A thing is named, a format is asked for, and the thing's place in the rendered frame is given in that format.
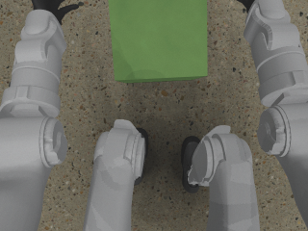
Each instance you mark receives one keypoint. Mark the robot left upper arm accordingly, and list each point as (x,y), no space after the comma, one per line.
(30,146)

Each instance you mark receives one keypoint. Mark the right robot hand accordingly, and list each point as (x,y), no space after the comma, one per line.
(247,3)

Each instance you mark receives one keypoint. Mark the robot right forearm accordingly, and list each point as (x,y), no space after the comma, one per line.
(277,53)

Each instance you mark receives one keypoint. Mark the robot right upper arm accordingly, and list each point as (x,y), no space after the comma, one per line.
(283,132)

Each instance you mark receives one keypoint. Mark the robot left forearm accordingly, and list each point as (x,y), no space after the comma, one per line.
(37,66)

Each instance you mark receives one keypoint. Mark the robot left shin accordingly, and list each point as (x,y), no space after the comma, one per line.
(100,144)

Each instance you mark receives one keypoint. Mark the left robot hand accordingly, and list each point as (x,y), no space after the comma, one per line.
(52,6)

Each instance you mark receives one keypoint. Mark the robot right foot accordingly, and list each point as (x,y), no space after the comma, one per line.
(189,145)

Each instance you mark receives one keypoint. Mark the carton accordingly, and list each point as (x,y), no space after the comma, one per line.
(159,40)

